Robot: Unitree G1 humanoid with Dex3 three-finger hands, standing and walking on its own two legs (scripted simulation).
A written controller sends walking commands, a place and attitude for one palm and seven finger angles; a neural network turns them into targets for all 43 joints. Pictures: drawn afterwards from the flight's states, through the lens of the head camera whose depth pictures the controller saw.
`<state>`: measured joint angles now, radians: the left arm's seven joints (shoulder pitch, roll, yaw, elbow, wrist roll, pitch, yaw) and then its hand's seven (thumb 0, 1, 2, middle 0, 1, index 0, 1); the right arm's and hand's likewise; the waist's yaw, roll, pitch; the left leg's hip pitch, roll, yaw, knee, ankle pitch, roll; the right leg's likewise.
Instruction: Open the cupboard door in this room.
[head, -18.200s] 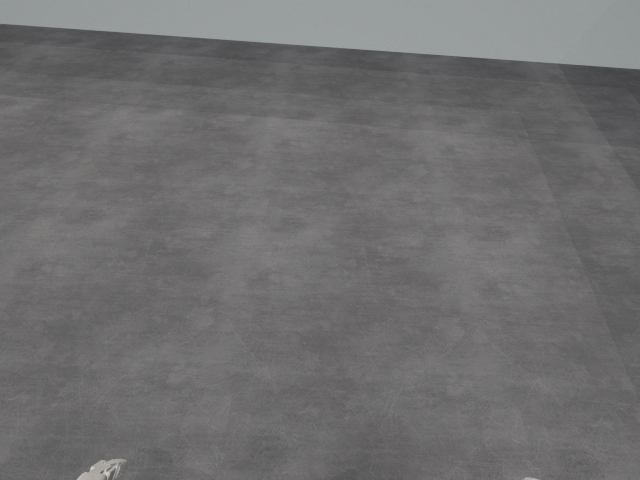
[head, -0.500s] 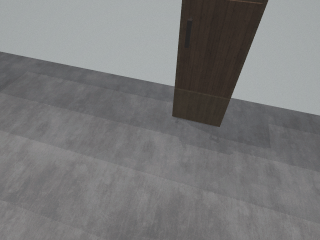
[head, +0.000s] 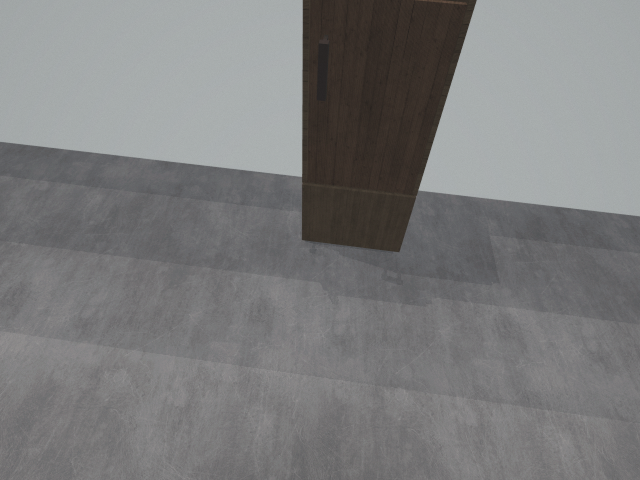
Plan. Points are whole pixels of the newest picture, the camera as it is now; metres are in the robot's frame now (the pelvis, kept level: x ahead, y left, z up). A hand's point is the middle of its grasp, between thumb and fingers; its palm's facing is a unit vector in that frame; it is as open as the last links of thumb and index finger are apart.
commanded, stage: walk to a spot facing it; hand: left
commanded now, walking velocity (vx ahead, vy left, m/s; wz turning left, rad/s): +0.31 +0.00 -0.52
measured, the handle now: (323, 68) +1.07 +0.03 +0.00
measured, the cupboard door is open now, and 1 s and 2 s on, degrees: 0 0 0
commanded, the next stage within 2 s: take the last steps up to it in 0.20 s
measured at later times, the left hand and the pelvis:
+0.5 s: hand (282, 371) +0.32 +0.07 -0.17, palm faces -0.16 -0.96 -0.22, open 7.2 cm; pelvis +0.18 -0.09 -0.01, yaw -10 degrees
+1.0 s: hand (252, 366) +0.33 +0.13 -0.17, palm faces -0.06 -0.99 -0.15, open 7.4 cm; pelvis +0.36 -0.05 +0.00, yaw -8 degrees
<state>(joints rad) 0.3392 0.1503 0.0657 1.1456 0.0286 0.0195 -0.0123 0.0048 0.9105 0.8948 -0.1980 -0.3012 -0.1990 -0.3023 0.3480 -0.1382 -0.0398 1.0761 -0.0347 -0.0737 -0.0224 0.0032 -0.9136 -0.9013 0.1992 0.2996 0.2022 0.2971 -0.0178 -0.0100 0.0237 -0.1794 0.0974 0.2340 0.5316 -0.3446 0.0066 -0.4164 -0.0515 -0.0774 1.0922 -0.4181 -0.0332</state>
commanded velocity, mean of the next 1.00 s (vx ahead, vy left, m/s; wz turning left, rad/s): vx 0.27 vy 0.01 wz -0.08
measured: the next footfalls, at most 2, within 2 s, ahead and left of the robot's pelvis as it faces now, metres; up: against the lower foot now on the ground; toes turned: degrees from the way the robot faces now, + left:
right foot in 0.32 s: +0.27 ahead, -0.17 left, +0.00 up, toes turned -16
left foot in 0.86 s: +0.42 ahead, +0.04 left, +0.00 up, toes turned +2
